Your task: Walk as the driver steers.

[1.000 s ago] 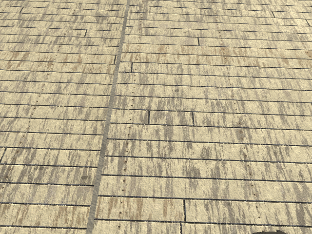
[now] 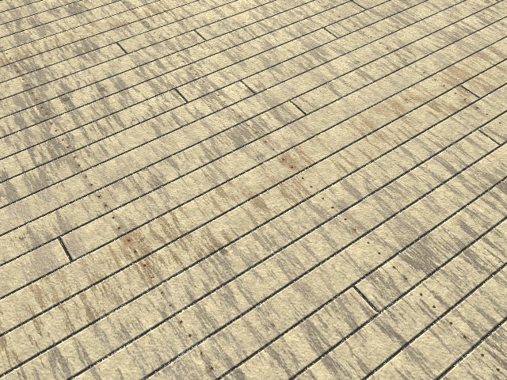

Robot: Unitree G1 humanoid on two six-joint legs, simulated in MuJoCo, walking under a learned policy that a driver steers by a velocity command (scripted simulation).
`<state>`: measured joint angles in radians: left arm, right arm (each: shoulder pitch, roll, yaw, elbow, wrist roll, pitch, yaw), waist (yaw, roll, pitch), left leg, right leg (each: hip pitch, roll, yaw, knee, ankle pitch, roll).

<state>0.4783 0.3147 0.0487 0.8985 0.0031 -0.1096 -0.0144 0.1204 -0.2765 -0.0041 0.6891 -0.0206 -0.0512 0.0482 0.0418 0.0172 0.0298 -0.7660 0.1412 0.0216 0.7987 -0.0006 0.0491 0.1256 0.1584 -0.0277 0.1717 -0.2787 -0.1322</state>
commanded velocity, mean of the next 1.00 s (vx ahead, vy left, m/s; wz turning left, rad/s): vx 0.79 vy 0.00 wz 0.77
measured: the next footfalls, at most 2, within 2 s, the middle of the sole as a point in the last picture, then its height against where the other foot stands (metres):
left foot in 0.14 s outside the picture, level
right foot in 0.54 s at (272, 269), level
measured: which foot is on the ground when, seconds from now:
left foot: up 0.00-0.12, down 0.14-0.56, up 0.58-0.90, down 0.92-1.00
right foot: down 0.00-0.14, up 0.16-0.52, down 0.54-0.92, up 0.94-1.00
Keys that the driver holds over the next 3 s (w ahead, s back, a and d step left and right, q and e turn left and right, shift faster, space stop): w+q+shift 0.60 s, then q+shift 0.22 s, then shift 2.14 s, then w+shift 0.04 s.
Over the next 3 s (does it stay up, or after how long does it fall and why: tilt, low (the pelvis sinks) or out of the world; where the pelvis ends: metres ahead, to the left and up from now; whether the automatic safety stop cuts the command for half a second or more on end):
stays up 1.04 0.23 0.01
